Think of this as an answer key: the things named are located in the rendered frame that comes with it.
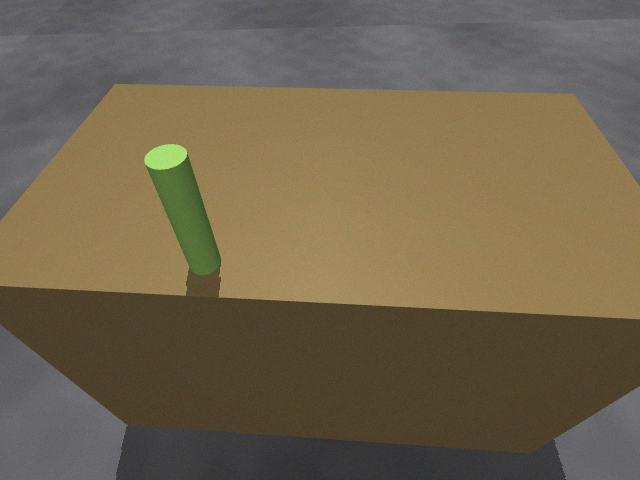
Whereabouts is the can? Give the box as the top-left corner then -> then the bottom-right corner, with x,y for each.
144,144 -> 221,275

